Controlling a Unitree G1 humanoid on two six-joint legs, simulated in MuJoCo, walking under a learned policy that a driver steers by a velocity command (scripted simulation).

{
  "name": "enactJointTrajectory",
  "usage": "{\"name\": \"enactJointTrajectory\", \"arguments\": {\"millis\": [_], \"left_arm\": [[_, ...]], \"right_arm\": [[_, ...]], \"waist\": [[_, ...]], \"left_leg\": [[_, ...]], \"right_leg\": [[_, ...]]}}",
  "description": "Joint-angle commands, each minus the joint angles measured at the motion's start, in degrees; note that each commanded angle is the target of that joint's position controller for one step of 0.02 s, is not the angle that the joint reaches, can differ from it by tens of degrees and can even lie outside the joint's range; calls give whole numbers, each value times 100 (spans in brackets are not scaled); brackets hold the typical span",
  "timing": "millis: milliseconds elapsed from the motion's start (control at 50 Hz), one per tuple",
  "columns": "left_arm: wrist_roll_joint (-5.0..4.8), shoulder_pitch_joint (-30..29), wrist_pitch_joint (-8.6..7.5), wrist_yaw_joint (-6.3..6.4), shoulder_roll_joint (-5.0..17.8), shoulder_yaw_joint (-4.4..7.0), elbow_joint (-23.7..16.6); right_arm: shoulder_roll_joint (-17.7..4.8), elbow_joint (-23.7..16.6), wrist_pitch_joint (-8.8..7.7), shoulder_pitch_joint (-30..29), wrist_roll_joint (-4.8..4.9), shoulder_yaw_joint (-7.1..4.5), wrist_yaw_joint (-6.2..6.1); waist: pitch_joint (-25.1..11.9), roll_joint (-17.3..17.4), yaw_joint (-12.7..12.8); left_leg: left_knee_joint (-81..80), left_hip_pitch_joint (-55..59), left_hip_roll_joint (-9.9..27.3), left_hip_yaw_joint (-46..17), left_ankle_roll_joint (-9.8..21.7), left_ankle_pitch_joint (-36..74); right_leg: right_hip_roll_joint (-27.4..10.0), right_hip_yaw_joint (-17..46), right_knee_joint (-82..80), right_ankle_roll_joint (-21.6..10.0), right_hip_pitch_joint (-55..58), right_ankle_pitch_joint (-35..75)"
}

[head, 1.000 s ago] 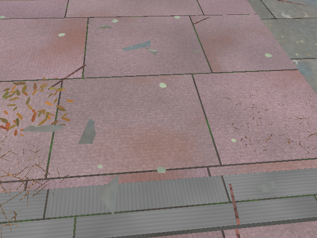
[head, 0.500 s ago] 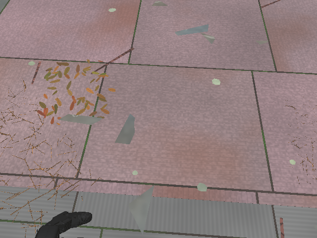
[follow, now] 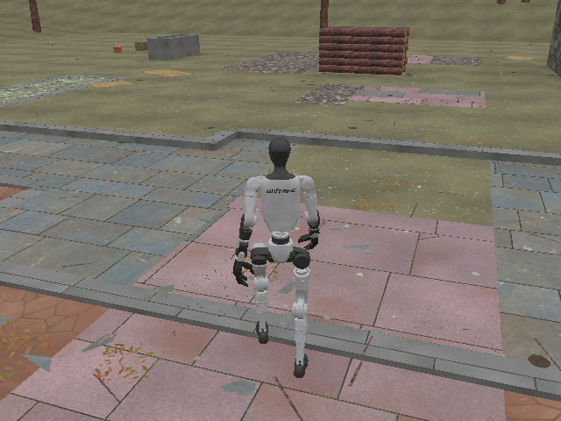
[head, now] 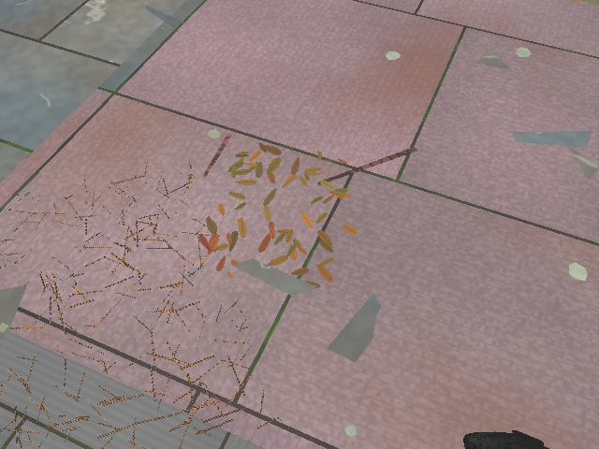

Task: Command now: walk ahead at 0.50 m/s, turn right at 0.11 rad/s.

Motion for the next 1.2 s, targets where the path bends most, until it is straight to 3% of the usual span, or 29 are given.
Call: {"name": "enactJointTrajectory", "arguments": {"millis": [20,40,60,80,140,180,220,320,440,480,500,520,540,580,600,640,700,800,860,920,940,960,980,1000,1020,1040,1060,1140,1200], "left_arm": [[-233,380,11,-18,750,92,-232],[-307,-56,-20,-79,844,71,-496],[-254,-407,-10,-99,786,127,-688],[-204,-768,48,-46,709,177,-711],[-52,-664,290,-6,560,286,-631],[20,-627,489,-79,392,321,-667],[18,-871,657,-157,384,346,-866],[43,-1074,891,-288,792,464,-1129],[-14,-735,1055,-199,1109,598,-1185],[-70,558,924,-163,992,669,-622],[-89,307,794,-141,915,556,-552],[-242,-630,570,-126,1212,397,-921],[-173,-993,441,-95,1602,528,-1124],[-17,-913,274,-2,1537,537,-1183],[-13,-817,180,34,1498,523,-1170],[-92,-311,22,54,1183,438,-986],[-140,246,-35,76,1134,455,-892],[-130,339,56,96,1021,430,-959],[-91,215,71,71,1158,463,-996],[-97,-453,18,87,1489,534,-1185],[-51,-648,12,65,1604,568,-1243],[-44,-832,11,43,1563,561,-1307],[-24,-692,5,3,929,382,-1484],[-281,356,34,-20,451,279,-1677],[-71,293,116,29,939,301,-1405],[-19,-145,148,-13,1072,315,-1371],[12,-502,150,-51,1040,291,-1415],[129,-865,252,-176,888,203,-1566],[193,-1542,270,-212,853,109,-1788]], "right_arm": [[-860,212,-206,1675,-47,-331,-154],[-1290,453,-157,2752,-83,-544,-249],[-1342,625,-139,3098,-94,-551,-316],[-1243,541,-146,2547,-180,-495,-369],[-574,508,-233,1255,-50,-315,-352],[-443,588,-262,1182,22,-297,-339],[-627,623,-287,1090,-39,-352,-339],[-1042,583,-333,560,-178,-475,-445],[-1437,509,-114,528,-109,-643,-365],[-1205,328,8,176,-13,-567,-259],[-479,58,28,-50,37,-325,-124],[9,-590,-23,334,108,-107,-19],[-438,-596,-131,582,-29,-159,13],[-1064,-395,-259,278,-21,-293,-79],[-1120,-340,-239,180,-62,-314,-112],[-965,-312,-116,60,-42,-280,-71],[-729,-437,-3,-238,50,-208,-45],[-597,-795,-24,-1102,62,-111,2],[-736,-992,-64,-1267,101,-124,-20],[-1183,-746,-138,-80,123,-285,-149],[-1399,-466,-167,841,149,-384,-233],[-1544,-231,-209,1862,108,-456,-318],[-1936,-232,-228,2702,-75,-521,-414],[-2360,-318,-223,2044,-247,-580,-342],[-1794,-461,-181,1457,-96,-503,-267],[-1235,-513,-179,1093,-31,-375,-240],[-1029,-415,-200,1125,-35,-310,-226],[-1096,92,-411,1812,91,-265,-170],[-1172,219,-432,2027,181,-265,-138]], "waist": [[-1237,215,-923],[-2073,670,-1521],[-2481,824,-1477],[-1761,89,-1221],[-459,307,-418],[-278,536,-134],[-112,679,80],[-45,791,604],[-84,670,598],[-106,-390,1122],[663,-1726,743],[628,-2478,-407],[733,-1848,-664],[713,-139,-540],[526,126,-459],[200,243,-309],[-235,111,-130],[-10,-405,118],[85,-631,174],[-220,-635,-429],[-664,-507,-798],[-1154,-312,-1304],[-1940,492,-1434],[-2129,2387,-457],[-1552,1395,-334],[-868,576,-340],[-610,220,-397],[-467,569,-341],[-272,476,-376]], "left_leg": [[-683,4095,-94,-262,520,702],[-1482,5567,1112,-1866,833,-390],[-1991,5933,2058,-3099,963,-99],[-2205,5099,2042,-2654,824,501],[-2591,3135,1504,-1105,190,458],[-2883,2592,1424,-564,117,208],[-3154,2383,1477,-220,194,105],[-3427,2251,1346,686,183,43],[-2052,3401,1732,1027,219,1301],[1157,2383,1124,1286,135,1229],[3379,655,318,943,28,-1416],[4148,-727,-431,-266,-213,-1591],[4282,-1112,-43,-477,-334,-1391],[3431,-652,375,-590,-432,-260],[3027,-433,438,-624,-431,60],[2548,-347,419,-573,-424,460],[1927,-863,279,-449,-470,627],[373,-966,8,-249,-540,1205],[-491,-413,-105,-204,-425,1454],[-1002,1274,-307,-355,-144,1298],[-1074,2085,-442,-346,-78,1116],[-1230,3211,-142,-481,-12,1164],[-1168,4389,1239,-1903,82,-520],[-2587,4855,2384,-5235,637,-838],[-2806,4125,2225,-5334,795,-1761],[-2798,3324,1920,-4153,780,-1651],[-2797,2862,1616,-3288,719,-817],[-2827,2502,1150,-2010,803,1768],[-3087,2613,1048,-1734,970,1965]], "right_leg": [[-637,285,2521,-576,-2053,4892],[-88,138,4300,-313,-3475,2528],[87,655,5606,-354,-4119,-844],[-175,1096,5955,-415,-4363,-542],[-398,1018,5603,-484,-3976,-68],[-273,857,5914,-470,-3850,289],[-258,729,5835,-451,-4035,520],[-358,386,4564,-481,-3182,844],[-227,-161,3188,-823,-2314,-642],[299,-174,1899,-1148,-988,-456],[-264,1729,1177,-1590,-1315,-890],[-877,5307,-621,-2052,-1721,-1890],[-1640,5876,-1298,-2211,-1828,-2772],[-1348,4397,-784,-1755,-1992,-1303],[-1083,3784,-597,-1557,-1806,-286],[-738,2964,-399,-1335,-1154,1794],[-635,2506,-204,-1387,-3,3213],[-344,2185,-126,-1368,88,3273],[-435,2330,-60,-1262,-77,3597],[-470,2402,546,-903,-372,4894],[-296,2345,1474,-782,-323,5405],[19,2198,2781,-677,-783,4818],[433,1924,4631,-660,-1695,2354],[1211,1684,5900,-525,-3349,-1162],[718,1759,6308,-607,-3628,-608],[460,1577,6126,-573,-3558,7],[315,1522,5833,-546,-3426,247],[229,1468,5116,-429,-3255,158],[-59,1027,4377,-237,-3787,495]]}}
